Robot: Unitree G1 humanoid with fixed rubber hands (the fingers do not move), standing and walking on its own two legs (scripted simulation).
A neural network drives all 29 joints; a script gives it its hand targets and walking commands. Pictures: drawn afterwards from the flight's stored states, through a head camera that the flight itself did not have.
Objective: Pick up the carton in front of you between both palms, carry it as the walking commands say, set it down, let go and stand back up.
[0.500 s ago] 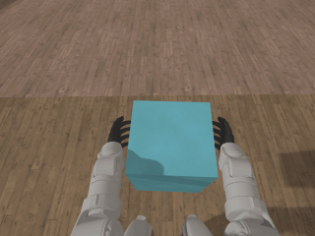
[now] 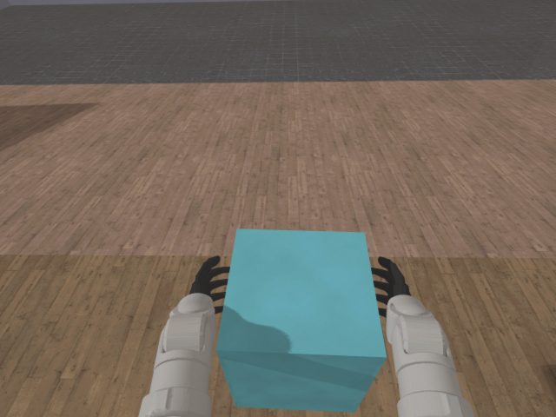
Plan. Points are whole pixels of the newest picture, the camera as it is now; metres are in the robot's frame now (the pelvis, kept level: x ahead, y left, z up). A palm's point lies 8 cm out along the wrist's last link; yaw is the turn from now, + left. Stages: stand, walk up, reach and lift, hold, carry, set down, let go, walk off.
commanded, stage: reach and lift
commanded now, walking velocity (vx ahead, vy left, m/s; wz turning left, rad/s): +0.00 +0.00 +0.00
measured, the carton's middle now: (297, 323) +0.30 +0.00 -0.06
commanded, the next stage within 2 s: hold in 0.86 s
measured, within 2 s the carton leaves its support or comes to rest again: neither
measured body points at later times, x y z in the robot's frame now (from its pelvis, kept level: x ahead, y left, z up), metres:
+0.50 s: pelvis +0.00 +0.00 +0.00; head -0.02 +0.00 +0.45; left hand +0.31 +0.15 +0.02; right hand +0.31 -0.15 +0.02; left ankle +0.01 +0.14 -0.74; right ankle +0.02 -0.13 -0.74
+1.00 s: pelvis +0.01 +0.00 +0.01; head -0.04 +0.00 +0.45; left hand +0.30 +0.15 +0.05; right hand +0.30 -0.15 +0.05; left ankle +0.01 +0.14 -0.74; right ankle +0.02 -0.13 -0.74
